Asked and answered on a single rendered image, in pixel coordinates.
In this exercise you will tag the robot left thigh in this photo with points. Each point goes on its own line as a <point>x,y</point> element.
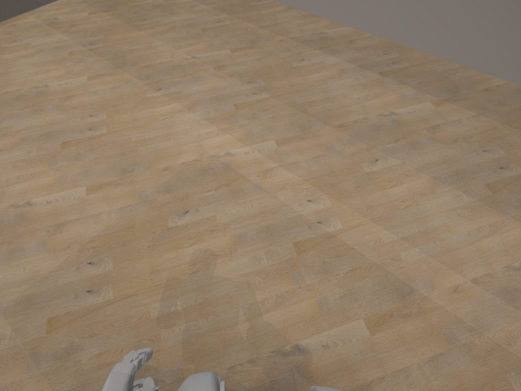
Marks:
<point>203,381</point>

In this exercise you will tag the robot left hand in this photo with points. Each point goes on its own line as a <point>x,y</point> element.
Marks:
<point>121,378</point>

